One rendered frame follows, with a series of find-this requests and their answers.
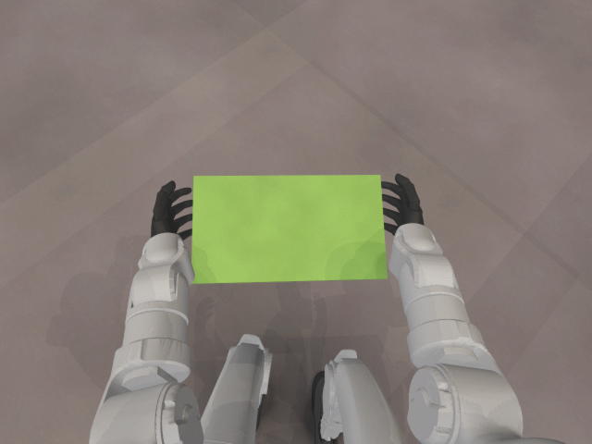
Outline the carton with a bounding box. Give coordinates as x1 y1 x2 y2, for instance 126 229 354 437
191 175 388 284

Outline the robot left forearm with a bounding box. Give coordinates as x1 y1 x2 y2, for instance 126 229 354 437
89 233 195 444

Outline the left robot upper arm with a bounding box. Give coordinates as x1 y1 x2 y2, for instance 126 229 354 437
91 381 204 444

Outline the robot right forearm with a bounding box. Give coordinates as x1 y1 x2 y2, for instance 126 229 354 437
388 223 523 434

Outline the right robot upper arm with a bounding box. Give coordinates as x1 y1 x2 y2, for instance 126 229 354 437
407 363 565 444

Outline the left robot hand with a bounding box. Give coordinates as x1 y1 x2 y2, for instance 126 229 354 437
151 180 193 240

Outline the right robot hand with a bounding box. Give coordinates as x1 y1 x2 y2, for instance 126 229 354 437
381 174 424 236

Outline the robot foot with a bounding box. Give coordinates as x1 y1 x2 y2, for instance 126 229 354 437
312 371 339 444
256 394 265 431

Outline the robot left foot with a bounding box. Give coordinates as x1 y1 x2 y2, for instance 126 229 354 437
256 394 265 431

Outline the robot right foot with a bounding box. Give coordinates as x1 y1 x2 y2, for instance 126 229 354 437
312 371 339 444

